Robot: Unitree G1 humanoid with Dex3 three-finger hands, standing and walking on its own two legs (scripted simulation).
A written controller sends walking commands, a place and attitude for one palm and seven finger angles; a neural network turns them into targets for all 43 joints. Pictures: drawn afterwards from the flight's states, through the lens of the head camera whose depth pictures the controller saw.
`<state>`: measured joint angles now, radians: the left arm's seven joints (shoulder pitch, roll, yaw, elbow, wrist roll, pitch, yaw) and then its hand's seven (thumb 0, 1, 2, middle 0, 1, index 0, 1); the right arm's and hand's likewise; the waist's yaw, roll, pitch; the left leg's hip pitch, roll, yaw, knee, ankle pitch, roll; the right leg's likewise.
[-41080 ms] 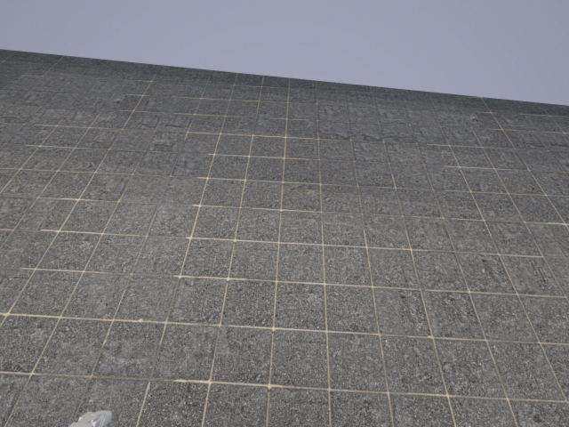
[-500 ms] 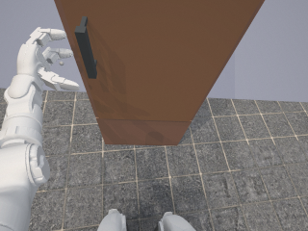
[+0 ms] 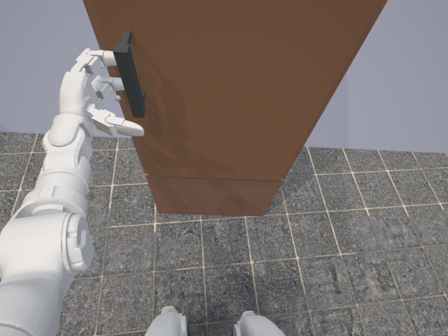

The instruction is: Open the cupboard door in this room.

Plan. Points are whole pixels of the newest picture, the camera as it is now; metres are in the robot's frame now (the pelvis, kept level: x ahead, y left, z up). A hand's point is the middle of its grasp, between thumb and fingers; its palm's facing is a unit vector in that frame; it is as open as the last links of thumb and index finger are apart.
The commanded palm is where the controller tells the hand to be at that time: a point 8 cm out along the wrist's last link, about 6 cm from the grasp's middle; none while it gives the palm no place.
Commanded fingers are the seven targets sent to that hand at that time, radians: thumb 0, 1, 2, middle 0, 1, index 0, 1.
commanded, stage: slide the fingers in behind the handle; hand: left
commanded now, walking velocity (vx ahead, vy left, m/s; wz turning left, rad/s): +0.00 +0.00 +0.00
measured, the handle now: (133, 77) +0.55 +0.13 +0.11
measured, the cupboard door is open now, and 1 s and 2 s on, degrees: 0 0 4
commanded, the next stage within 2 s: close the thumb around the handle in 0.86 s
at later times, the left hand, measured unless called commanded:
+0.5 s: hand (143, 100) +0.50 +0.11 +0.10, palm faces -0.08 -1.00 -0.01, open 14.0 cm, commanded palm +0.48 +0.16 +0.10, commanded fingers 0.00 -0.50 0.30 -0.30 -1.20 -0.30 -1.20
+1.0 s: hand (144, 99) +0.51 +0.11 +0.10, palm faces -0.07 -1.00 -0.02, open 14.0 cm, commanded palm +0.48 +0.15 +0.10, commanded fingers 0.00 -0.33 0.37 -0.31 -1.22 -0.31 -1.22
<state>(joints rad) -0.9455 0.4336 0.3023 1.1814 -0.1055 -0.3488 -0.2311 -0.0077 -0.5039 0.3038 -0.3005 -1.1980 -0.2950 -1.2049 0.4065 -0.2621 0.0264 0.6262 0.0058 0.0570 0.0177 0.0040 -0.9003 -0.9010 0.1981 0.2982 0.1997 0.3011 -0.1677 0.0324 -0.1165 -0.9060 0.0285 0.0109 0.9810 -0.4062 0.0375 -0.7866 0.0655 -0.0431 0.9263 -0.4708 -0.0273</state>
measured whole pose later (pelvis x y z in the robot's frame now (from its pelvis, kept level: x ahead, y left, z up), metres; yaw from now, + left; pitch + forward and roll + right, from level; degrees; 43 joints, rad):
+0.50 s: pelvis +0.00 -0.01 +0.00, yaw +0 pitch +18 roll -2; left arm -0.94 0.35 0.25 1.18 -0.09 -0.38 -0.15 -0.01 -0.50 0.30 -0.30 -1.20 -0.30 -1.20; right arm 0.41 -0.26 0.02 0.63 0.00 0.05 0.03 0.00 -0.90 -0.90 0.20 0.30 0.20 0.30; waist -0.17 0.04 -0.12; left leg -0.89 0.03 0.01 0.97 -0.40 0.03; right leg -0.78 0.06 -0.04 0.94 -0.47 -0.04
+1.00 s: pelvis +0.00 -0.01 +0.00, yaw +0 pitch +19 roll -2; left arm -0.94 0.36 0.26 1.18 -0.09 -0.38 -0.14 -0.01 -0.50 0.30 -0.30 -1.20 -0.30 -1.21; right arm 0.42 -0.26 0.01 0.64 0.00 0.05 0.03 0.00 -0.90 -0.90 0.20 0.30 0.20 0.30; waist -0.17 0.04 -0.12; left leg -0.89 0.03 0.01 0.96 -0.40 0.02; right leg -0.79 0.07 -0.05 0.93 -0.48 -0.05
